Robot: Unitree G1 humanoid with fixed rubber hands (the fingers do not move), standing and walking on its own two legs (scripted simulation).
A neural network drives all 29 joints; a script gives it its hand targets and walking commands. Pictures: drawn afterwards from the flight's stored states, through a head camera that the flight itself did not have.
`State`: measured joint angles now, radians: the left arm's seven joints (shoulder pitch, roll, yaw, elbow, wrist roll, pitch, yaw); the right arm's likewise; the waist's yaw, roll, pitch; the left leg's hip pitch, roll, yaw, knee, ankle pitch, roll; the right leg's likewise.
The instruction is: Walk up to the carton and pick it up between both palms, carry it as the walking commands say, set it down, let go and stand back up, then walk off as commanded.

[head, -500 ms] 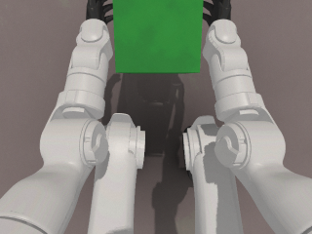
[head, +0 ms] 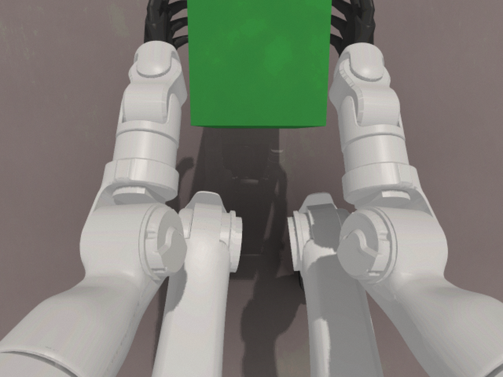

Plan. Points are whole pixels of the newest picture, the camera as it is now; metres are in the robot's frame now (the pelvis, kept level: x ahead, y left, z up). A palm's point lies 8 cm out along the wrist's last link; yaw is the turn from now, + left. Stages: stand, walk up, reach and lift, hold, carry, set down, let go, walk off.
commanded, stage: reach and lift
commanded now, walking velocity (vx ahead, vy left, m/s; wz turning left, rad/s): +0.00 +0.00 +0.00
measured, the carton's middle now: (256, 67) +0.51 +0.02 -0.19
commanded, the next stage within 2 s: none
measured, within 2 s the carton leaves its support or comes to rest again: neither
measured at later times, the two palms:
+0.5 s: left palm (146, 34) +0.50 +0.14 -0.05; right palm (384, 34) +0.50 -0.10 -0.04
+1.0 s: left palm (120, 22) +0.48 +0.14 +0.03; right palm (428, 20) +0.49 -0.11 +0.04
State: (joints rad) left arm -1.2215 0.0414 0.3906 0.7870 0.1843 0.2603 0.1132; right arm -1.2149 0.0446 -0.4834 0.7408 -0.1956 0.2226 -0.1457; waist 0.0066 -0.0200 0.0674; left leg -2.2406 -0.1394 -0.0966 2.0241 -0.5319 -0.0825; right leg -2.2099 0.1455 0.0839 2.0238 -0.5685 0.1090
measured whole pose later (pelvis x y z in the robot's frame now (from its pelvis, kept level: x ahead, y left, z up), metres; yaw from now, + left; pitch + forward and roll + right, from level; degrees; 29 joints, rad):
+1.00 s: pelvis +0.00 +0.00 +0.10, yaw +1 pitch +39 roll -1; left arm -1.03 -0.05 0.45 0.73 0.26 0.31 0.09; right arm -1.04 0.12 -0.52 0.70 -0.27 0.28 -0.12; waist 0.00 -0.02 -0.09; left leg -1.90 -0.14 -0.12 1.70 -0.49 -0.08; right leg -1.88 0.16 0.12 1.71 -0.52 0.09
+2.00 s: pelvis +0.04 +0.00 +0.23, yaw +2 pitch +29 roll -1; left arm -0.71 -0.14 0.39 0.69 0.24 0.24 0.10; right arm -0.70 0.20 -0.45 0.64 -0.27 0.21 -0.10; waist 0.00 -0.01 -0.14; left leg -1.34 -0.13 -0.17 1.28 -0.45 -0.06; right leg -1.32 0.13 0.14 1.28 -0.47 0.05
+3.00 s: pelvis +0.08 +0.00 +0.34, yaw +2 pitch +10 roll +0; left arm -0.45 -0.22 0.35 0.55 0.31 0.35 0.09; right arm -0.48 0.23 -0.37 0.57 -0.31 0.32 -0.07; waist -0.01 -0.01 -0.02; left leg -0.56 -0.08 -0.18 0.65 -0.25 -0.02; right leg -0.55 0.08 0.18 0.65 -0.28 0.03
